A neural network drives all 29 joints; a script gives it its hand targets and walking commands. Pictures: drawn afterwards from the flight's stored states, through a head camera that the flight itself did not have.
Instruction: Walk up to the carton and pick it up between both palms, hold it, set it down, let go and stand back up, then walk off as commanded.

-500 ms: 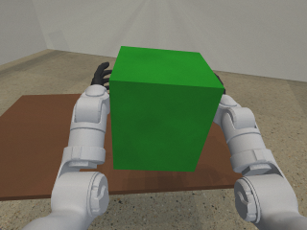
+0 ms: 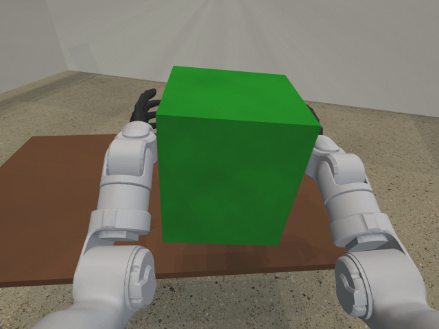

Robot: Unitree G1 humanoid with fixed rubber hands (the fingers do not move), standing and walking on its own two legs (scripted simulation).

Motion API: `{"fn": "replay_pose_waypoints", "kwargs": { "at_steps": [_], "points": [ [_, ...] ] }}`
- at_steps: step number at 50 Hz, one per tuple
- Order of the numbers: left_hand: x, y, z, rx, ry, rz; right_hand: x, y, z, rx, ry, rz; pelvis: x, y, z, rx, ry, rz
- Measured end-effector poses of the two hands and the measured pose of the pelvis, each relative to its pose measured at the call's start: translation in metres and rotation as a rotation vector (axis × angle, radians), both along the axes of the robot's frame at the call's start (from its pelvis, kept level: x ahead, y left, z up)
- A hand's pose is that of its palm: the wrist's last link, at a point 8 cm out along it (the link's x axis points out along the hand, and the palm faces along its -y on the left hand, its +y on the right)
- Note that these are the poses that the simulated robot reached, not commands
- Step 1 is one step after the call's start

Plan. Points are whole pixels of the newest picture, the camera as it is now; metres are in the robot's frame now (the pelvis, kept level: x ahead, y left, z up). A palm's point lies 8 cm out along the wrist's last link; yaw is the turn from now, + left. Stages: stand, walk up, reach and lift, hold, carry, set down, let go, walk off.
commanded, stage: hold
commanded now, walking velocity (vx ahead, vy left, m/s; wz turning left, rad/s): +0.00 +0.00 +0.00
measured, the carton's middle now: (225, 156) +0.38 +0.01 +0.21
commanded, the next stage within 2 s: set down in 0.38 s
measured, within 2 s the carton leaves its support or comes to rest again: neither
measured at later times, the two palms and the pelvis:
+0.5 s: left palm (141, 130) +0.38 +0.16 +0.26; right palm (310, 143) +0.38 -0.14 +0.23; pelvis +0.00 +0.00 +0.00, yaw +0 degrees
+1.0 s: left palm (147, 140) +0.43 +0.17 +0.21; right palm (294, 150) +0.43 -0.13 +0.18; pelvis +0.02 +0.00 +0.00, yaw +0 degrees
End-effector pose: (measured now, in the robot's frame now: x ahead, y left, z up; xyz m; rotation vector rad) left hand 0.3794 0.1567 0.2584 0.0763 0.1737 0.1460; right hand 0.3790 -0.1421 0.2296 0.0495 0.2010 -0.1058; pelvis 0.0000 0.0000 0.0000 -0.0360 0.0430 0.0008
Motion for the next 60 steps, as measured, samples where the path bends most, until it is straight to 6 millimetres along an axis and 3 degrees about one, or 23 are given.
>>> {"fn": "replay_pose_waypoints", "kwargs": {
  "at_steps": [25,35,46,54,60],
  "points": [
    [0.001,0.0,0.0,0.002,-0.001,-0.001,0.001,0.0,0.0,0.0,0.0,0.0,0.0,0.0,0.0,0.0,0.0,0.0],
    [0.009,0.003,0.005,-0.013,-0.093,-0.009,0.011,0.002,0.001,0.083,-0.09,-0.013,0.003,-0.001,0.001,0.002,0.002,0.0],
    [0.042,0.009,-0.046,-0.066,-0.042,-0.019,0.038,0.008,-0.044,0.058,-0.042,-0.029,0.011,-0.005,0.003,0.006,-0.015,0.001],
    [0.063,0.01,-0.051,-0.124,-0.083,-0.019,0.057,0.009,-0.046,0.046,-0.084,-0.038,0.027,-0.002,0.005,0.002,0.003,0.0],
    [0.066,0.012,-0.061,-0.11,-0.068,-0.02,0.061,0.011,-0.052,0.02,-0.071,-0.032,0.035,0.0,0.005,0.0,0.003,0.001]
  ]
}}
